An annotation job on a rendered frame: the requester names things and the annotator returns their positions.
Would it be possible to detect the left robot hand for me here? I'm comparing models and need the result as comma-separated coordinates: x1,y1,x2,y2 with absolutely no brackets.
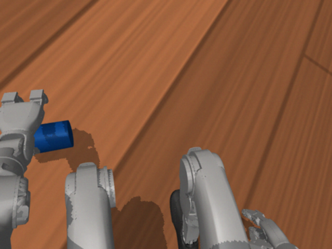
0,89,48,156

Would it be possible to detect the right robot hand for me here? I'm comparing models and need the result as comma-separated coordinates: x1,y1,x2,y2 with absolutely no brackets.
242,209,290,249

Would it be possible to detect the can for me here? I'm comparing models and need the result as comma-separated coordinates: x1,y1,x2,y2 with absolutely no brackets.
33,120,74,153

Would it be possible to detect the right robot foot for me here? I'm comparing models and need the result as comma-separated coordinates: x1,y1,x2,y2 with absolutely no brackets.
170,189,199,249

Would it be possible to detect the left robot arm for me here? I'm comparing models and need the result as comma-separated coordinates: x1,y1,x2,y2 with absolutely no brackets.
0,130,35,249

